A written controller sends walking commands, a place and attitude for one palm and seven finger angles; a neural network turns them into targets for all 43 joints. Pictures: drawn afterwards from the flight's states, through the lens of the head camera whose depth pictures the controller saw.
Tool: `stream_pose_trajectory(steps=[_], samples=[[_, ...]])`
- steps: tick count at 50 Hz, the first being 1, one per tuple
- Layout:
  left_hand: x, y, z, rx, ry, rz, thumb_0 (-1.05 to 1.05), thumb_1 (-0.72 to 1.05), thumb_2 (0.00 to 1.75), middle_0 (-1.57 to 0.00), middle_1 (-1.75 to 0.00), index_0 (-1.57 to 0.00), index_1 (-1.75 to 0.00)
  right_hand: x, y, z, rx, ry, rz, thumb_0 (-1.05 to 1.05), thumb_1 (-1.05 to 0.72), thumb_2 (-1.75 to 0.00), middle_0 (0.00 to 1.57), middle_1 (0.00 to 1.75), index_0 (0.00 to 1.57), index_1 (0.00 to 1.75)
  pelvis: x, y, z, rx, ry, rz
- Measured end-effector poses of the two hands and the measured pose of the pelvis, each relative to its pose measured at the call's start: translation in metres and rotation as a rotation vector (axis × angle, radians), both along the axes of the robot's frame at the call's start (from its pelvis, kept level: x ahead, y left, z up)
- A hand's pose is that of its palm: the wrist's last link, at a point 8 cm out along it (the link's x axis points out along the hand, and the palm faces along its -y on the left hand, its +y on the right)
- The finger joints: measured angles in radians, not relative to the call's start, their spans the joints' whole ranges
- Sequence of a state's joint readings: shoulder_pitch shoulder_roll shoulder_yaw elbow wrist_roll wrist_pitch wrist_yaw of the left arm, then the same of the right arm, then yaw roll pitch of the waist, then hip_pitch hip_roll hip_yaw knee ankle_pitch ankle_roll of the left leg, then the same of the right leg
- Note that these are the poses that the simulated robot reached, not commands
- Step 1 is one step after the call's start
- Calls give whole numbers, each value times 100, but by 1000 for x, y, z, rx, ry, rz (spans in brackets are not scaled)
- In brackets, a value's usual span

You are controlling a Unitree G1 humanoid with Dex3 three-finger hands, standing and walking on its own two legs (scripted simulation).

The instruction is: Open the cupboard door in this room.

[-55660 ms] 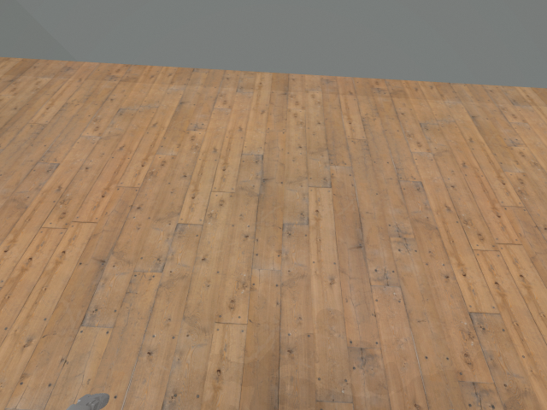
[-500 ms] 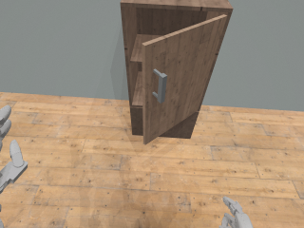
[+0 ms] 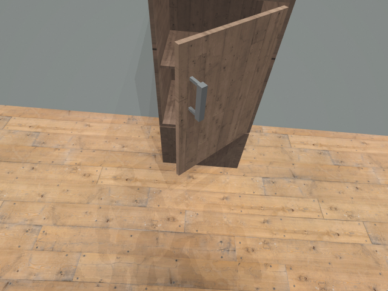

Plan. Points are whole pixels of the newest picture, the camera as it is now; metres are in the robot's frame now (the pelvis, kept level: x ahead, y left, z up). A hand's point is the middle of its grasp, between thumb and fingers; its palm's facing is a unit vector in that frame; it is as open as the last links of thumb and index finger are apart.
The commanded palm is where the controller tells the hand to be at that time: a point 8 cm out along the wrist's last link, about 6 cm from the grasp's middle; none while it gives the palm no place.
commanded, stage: let the arm hang, fingers relaxed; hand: left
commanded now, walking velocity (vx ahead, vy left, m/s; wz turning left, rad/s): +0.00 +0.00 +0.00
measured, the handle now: (196, 99) +0.62 +0.02 +0.02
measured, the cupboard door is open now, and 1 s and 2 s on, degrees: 42 42 42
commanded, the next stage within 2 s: look to check the result in 0.76 s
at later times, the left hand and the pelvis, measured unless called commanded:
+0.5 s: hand out of the picture +0.00 +0.16 -0.17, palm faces +0.05 -0.98 -0.17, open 7.4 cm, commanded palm none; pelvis +0.01 +0.00 +0.00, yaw +0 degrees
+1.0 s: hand out of the picture +0.00 +0.15 -0.17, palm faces +0.05 -0.98 -0.17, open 7.4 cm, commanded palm none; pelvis +0.03 -0.01 +0.01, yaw +0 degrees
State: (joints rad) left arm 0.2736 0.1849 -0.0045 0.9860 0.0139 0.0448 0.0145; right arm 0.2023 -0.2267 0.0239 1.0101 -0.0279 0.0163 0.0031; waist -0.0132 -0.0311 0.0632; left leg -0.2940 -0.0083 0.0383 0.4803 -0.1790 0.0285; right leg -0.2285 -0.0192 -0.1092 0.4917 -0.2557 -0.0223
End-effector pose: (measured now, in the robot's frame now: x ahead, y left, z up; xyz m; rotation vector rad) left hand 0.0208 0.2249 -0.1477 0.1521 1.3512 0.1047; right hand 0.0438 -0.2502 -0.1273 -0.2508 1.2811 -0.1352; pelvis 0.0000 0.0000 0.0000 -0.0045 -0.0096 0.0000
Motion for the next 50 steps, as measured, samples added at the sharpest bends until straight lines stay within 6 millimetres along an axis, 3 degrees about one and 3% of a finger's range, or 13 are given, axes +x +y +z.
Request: stream_pose_trajectory(steps=[6, 11, 15, 20, 28, 50], samples=[[-65, -3, 2, -1, 184, 68, 1, 96, 90, -20, -30, -20, -30, -56, 15, -9, 38, 197, -43, 0, -91, -90, 20, 30, 20, 30, 2, -4, 3, -8, -1, 12], [-86, -4, 9, 16, 245, 91, 1, 93, 90, -20, -30, -20, -30, -76, 34, -15, 88, 249, -74, 0, -91, -90, 20, 30, 20, 30, 4, -3, 3, -6, -5, 11], [-80, -7, 11, 21, 229, 94, 1, 92, 90, -20, -30, -20, -30, -76, 47, -20, 123, 239, -87, 0, -91, -90, 20, 30, 20, 30, 6, -2, 3, -3, -10, 8], [-57, -12, 7, 14, 159, 88, 1, 91, 90, -19, -30, -20, -30, -66, 57, -23, 150, 199, -89, 0, -91, -90, 20, 30, 20, 30, 8, -2, 3, 2, -14, 6], [-19, -21, 4, -3, 62, 69, 1, 92, 90, -20, -30, -20, -30, -53, 52, -23, 135, 163, -88, 1, -92, -90, 20, 30, 20, 30, 13, -3, 3, 7, -16, 6], [-21, -21, 7, 2, 107, 81, 0, 91, 90, -19, -30, -20, -30, -30, 34, -18, 99, 153, -70, 0, -92, -90, 20, 30, 20, 30, 26, -7, 5, 8, -14, 6]])
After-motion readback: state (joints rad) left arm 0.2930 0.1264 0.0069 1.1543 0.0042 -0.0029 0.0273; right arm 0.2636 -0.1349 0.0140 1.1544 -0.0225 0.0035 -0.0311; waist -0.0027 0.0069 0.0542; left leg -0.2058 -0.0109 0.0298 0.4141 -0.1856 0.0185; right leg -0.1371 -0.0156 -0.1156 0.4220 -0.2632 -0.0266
